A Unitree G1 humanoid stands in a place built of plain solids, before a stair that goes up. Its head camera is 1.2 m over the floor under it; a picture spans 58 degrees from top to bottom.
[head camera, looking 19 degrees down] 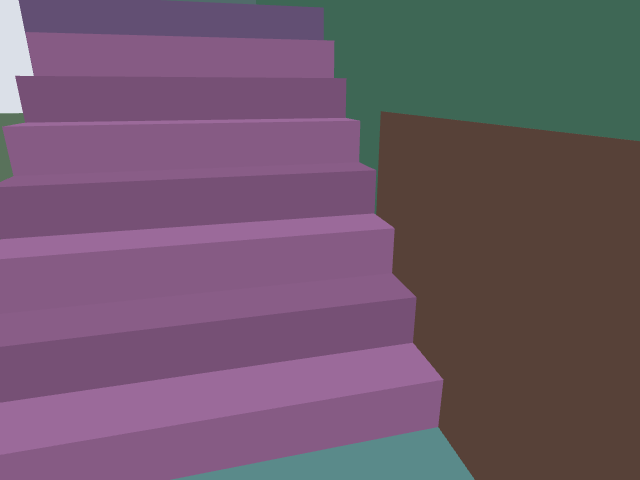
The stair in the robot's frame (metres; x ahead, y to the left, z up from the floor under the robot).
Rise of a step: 0.21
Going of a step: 0.25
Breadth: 1.60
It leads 14 degrees to the left of straight ahead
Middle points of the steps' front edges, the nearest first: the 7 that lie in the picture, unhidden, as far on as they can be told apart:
1.12 0.33 0.21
1.36 0.39 0.42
1.60 0.45 0.64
1.85 0.51 0.85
2.09 0.57 1.06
2.33 0.63 1.27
2.57 0.69 1.48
